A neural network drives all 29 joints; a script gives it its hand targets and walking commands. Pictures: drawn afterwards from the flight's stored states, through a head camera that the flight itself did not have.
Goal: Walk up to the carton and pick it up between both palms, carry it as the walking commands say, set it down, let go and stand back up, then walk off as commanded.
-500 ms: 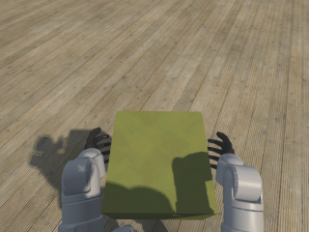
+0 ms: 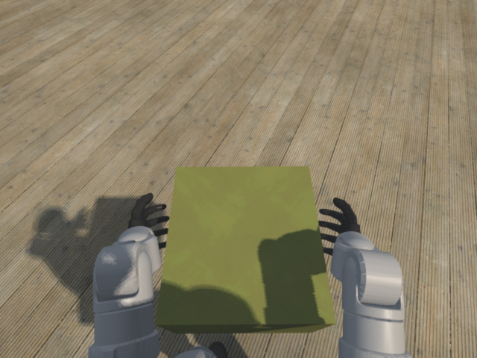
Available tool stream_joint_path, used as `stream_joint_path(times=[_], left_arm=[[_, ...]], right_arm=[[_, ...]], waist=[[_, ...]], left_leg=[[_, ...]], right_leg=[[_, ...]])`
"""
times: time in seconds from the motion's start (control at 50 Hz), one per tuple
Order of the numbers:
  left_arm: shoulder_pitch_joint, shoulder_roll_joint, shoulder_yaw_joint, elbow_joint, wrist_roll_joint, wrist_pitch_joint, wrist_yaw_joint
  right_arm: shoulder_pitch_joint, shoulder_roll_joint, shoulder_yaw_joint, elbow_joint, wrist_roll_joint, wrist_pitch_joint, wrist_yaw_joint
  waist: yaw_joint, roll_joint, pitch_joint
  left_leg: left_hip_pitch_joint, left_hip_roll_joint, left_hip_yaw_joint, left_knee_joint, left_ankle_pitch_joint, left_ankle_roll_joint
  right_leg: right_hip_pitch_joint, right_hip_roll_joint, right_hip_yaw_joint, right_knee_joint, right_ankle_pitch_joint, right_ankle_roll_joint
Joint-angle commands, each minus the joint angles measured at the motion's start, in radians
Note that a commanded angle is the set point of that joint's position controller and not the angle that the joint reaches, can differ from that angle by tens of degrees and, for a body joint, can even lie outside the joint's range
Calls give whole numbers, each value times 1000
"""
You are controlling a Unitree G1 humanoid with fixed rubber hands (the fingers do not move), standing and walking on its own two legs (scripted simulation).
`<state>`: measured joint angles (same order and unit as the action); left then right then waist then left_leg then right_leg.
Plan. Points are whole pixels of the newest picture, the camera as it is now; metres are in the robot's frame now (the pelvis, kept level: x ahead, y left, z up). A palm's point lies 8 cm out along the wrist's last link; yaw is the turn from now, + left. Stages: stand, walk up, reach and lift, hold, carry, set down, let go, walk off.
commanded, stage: carry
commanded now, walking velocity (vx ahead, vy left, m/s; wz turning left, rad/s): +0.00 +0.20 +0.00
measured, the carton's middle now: (243, 249) +0.31 +0.00 -0.03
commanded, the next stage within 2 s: none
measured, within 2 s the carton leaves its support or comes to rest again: neither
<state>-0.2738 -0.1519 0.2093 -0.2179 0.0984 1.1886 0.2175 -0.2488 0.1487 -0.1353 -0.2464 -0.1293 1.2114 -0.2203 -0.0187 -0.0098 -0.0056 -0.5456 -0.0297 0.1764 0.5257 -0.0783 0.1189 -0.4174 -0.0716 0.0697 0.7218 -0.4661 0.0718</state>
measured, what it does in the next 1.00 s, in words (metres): walks backwards: left foot, then right foot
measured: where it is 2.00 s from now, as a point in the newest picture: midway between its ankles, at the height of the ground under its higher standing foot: outside the picture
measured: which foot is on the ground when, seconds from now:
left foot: down 0.00-0.02, up 0.04-0.20, down 0.22-0.66, up 0.68-0.84, down 0.86-1.00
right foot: down 0.00-0.24, up 0.26-0.62, down 0.64-0.86, up 0.88-1.00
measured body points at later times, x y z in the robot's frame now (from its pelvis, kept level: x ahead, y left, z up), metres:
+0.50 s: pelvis -0.08 +0.06 +0.01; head -0.05 +0.07 +0.45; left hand +0.22 +0.22 +0.06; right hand +0.22 -0.10 +0.07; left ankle +0.02 +0.11 -0.72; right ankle -0.11 -0.14 -0.67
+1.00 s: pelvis -0.16 +0.08 +0.01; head -0.14 +0.09 +0.46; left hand +0.14 +0.25 +0.07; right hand +0.13 -0.07 +0.07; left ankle -0.09 +0.17 -0.72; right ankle -0.17 -0.10 -0.69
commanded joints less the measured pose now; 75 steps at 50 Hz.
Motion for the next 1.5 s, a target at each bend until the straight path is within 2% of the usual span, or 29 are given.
stream_joint_path(times=[0.0, 0.02, 0.06, 0.1, 0.14, 0.18, 0.2, 0.22, 0.24, 0.32, 0.48, 0.56, 0.6, 0.64, 0.66, 0.7, 0.74, 0.78, 0.8, 0.82, 0.84, 0.86, 0.94, 1.08, 1.14, 1.2, 1.22, 1.28, 1.48], left_arm=[[-594, -1003, -793, -159, -475, -1, -418], [-578, -1008, -788, -166, -462, -8, -416], [-566, -1000, -795, -162, -464, 5, -423], [-541, -1004, -785, -127, -457, 17, -421], [-538, -986, -757, -133, -443, 20, -415], [-543, -996, -766, -132, -441, 21, -410], [-552, -999, -770, -138, -439, 19, -407], [-565, -997, -778, -146, -437, 20, -407], [-601, -1005, -796, -148, -444, 23, -409], [-665, -1024, -824, -147, -477, 21, -406], [-624, -1003, -809, -111, -469, 26, -406], [-598, -1002, -794, -114, -469, 21, -412], [-584, -1007, -788, -106, -473, 15, -420], [-598, -1000, -786, -128, -472, 0, -425], [-579, -1000, -787, -146, -467, -4, -427], [-569, -1001, -788, -135, -468, 9, -432], [-548, -999, -774, -116, -457, 20, -426], [-532, -986, -749, -105, -444, 24, -421], [-528, -993, -749, -101, -440, 23, -419], [-529, -1000, -758, -103, -442, 23, -417], [-551, -995, -765, -117, -442, 22, -417], [-578, -1001, -774, -107, -442, 24, -419], [-647, -1020, -812, -105, -467, 23, -416], [-596, -1006, -792, -67, -459, 26, -414], [-582, -1009, -787, -73, -467, 19, -421], [-582, -1016, -787, -87, -463, 5, -429], [-582, -1028, -791, -96, -465, 6, -433], [-514, -1022, -769, -39, -450, 18, -438], [-491, -974, -718, 124, -394, 4, -444]], right_arm=[[-603, 985, 706, -151, 447, -45, 410], [-647, 980, 722, -198, 465, -45, 413], [-670, 967, 718, -200, 470, -41, 412], [-662, 951, 718, -198, 473, -36, 413], [-625, 953, 715, -167, 477, -25, 412], [-606, 962, 703, -152, 467, -19, 416], [-590, 961, 697, -142, 462, -20, 418], [-565, 958, 689, -127, 450, -24, 419], [-552, 973, 680, -98, 453, -23, 429], [-566, 976, 659, -78, 443, -18, 435], [-552, 970, 652, -69, 424, -22, 428], [-578, 983, 684, -104, 431, -29, 418], [-591, 975, 692, -108, 431, -33, 411], [-617, 991, 718, -134, 450, -42, 410], [-676, 986, 730, -187, 465, -41, 411], [-704, 973, 723, -203, 476, -39, 411], [-674, 962, 731, -192, 481, -31, 411], [-637, 960, 721, -167, 478, -22, 410], [-645, 963, 720, -172, 478, -20, 410], [-625, 959, 709, -166, 468, -20, 410], [-590, 954, 695, -129, 454, -19, 413], [-577, 968, 692, -99, 454, -20, 421], [-577, 982, 674, -57, 445, -14, 432], [-559, 976, 663, -47, 428, -19, 428], [-558, 975, 675, -63, 427, -28, 418], [-605, 988, 720, -100, 445, -35, 417], [-628, 988, 722, -132, 447, -37, 414], [-677, 963, 738, -175, 460, -36, 411], [-587, 924, 674, 38, 394, -38, 421]], waist=[[25, -284, -573], [18, -374, -472], [17, -167, -390], [10, -176, -390], [5, -260, -432], [-2, -197, -468], [-7, -43, -511], [-4, 215, -476], [-9, 295, -475], [-1, 161, -425], [1, 169, -491], [15, 176, -556], [32, 79, -567], [20, -336, -529], [18, -339, -422], [14, -158, -375], [6, -207, -391], [-5, -268, -443], [-2, -221, -464], [-4, -108, -517], [-5, 143, -503], [-6, 267, -486], [-1, 176, -439], [-1, 186, -518], [10, 137, -575], [8, -87, -500], [5, -102, -475], [9, -66, -453], [16, 23, -419]], left_leg=[[-29, 76, -142, 174, -322, -145], [-112, 63, -168, 378, -402, -172], [-82, 86, -230, 479, -315, -159], [-2, 64, -166, 305, -324, -144], [118, 36, -117, 135, -337, -135], [306, 44, -119, -81, -199, -128], [453, 140, -260, -126, -5, -116], [579, 307, -453, -91, 441, -65], [539, 378, -489, -119, 404, -21], [427, 276, -358, -167, -14, -2], [447, 273, -351, -211, -22, -14], [413, 243, -284, -192, -21, -24], [215, 165, -215, -106, -42, -104], [-80, 63, -132, 233, -379, -166], [-118, 73, -205, 441, -383, -166], [-91, 83, -207, 447, -301, -153], [34, 60, -149, 248, -324, -138], [185, 27, -89, 22, -235, -126], [286, 35, -91, -51, -166, -128], [428, 120, -204, -92, -16, -123], [557, 310, -434, -84, 417, -79], [531, 383, -509, -119, 422, -38], [440, 316, -412, -174, 40, -18], [495, 300, -355, -138, 138, -17], [438, 245, -305, -89, 86, -65], [307, 139, -190, -61, -160, -128], [324, 132, -189, -59, -162, -116], [345, 158, -219, -70, -155, -93], [274, 199, -277, -184, -304, -89]], right_leg=[[459, -386, 407, -376, 255, -221], [301, -488, 496, -409, 271, -286], [199, -367, 273, -353, 287, -221], [185, -265, 115, -258, 610, -167], [211, -234, 74, -183, 795, -153], [161, -164, 0, -71, 661, -94], [37, -109, -32, 38, 389, -49], [-205, 6, -103, 203, -119, -19], [-256, 11, -138, 335, -239, -9], [-230, -9, -110, 409, -50, -15], [-72, 32, -151, 166, -53, -28], [134, 56, -172, -152, 45, -72], [372, -54, -27, -320, 195, -112], [399, -440, 461, -398, 195, -247], [222, -473, 457, -408, 201, -288], [202, -336, 214, -335, 356, -205], [181, -240, 79, -232, 679, -157], [207, -172, -1, -130, 734, -122], [182, -133, -28, -77, 673, -95], [95, -99, -46, 6, 449, -56], [-117, -13, -92, 135, 7, -19], [-176, 9, -102, 203, -192, -12], [-138, 4, -75, 258, -33, -18], [3, 40, -98, -48, 3, -36], [201, 22, -74, -285, 224, -51], [152, -113, 79, -308, 128, -98], [97, -96, 53, -301, 76, -98], [50, -50, 5, -268, 93, -84], [58, 17, -27, -202, 83, -101]])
